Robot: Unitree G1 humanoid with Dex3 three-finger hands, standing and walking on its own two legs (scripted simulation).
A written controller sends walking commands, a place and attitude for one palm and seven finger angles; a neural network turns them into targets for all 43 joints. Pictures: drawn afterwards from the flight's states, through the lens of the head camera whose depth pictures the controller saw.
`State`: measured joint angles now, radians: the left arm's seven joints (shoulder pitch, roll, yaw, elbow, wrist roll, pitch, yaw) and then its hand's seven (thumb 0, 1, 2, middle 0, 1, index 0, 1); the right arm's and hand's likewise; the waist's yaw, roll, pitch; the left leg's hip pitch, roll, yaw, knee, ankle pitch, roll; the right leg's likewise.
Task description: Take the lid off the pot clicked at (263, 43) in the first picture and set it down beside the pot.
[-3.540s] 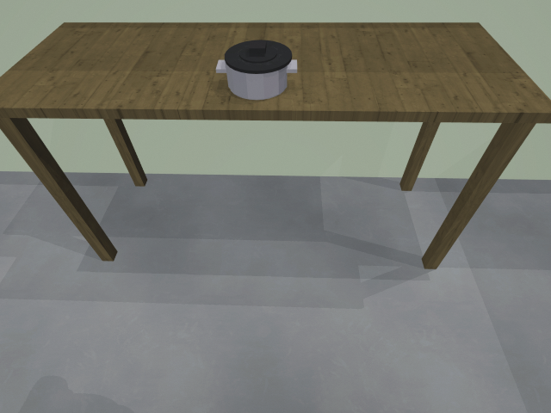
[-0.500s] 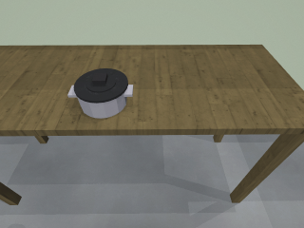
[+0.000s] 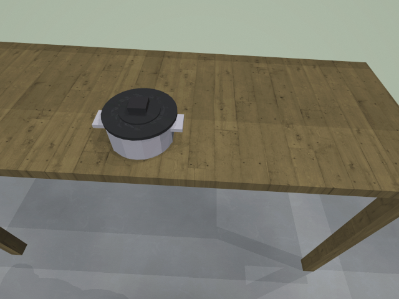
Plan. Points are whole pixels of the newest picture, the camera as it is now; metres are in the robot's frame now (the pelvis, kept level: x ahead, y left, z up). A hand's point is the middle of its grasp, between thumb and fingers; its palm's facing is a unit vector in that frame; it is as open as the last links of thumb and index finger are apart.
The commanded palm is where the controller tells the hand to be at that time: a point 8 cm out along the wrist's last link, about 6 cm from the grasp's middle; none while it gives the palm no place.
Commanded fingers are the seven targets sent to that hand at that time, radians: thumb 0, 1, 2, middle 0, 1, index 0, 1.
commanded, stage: look again from close up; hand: left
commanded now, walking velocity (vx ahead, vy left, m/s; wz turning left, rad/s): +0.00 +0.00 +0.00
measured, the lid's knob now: (138, 104) +0.48 +0.18 +0.12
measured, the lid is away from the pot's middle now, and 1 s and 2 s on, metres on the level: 0.01 0.01 0.01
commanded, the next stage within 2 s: lift the closed hand beside the body in 0.84 s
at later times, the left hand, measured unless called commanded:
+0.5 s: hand out of the picture +0.06 +0.18 -0.17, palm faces +0.04 -0.97 -0.23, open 7.4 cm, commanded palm none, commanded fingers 0.00 0.90 0.90 -0.20 -0.30 -0.20 -0.30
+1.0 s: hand out of the picture +0.09 +0.18 -0.15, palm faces +0.14 -0.96 -0.23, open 7.4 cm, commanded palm +0.13 +0.22 -0.05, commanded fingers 0.00 0.90 0.90 -0.38 -0.49 -0.38 -0.49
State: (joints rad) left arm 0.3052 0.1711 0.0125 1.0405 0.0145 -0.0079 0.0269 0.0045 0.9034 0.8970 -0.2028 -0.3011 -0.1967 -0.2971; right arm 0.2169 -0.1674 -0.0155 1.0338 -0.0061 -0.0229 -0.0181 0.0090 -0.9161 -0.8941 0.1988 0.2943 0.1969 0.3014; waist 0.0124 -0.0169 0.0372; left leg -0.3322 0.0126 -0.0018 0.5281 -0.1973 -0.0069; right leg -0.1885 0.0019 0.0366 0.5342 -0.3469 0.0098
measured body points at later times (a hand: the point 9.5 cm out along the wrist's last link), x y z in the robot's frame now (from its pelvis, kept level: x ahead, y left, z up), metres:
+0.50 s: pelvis +0.04 -0.01 +0.00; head +0.06 +0.00 +0.45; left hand +0.06 +0.24 -0.15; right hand +0.07 -0.24 -0.15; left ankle +0.05 +0.12 -0.73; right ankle -0.04 -0.13 -0.73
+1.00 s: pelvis +0.04 -0.01 +0.00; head +0.07 -0.01 +0.45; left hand +0.08 +0.23 -0.14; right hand +0.09 -0.24 -0.15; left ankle +0.05 +0.12 -0.73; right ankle -0.04 -0.13 -0.73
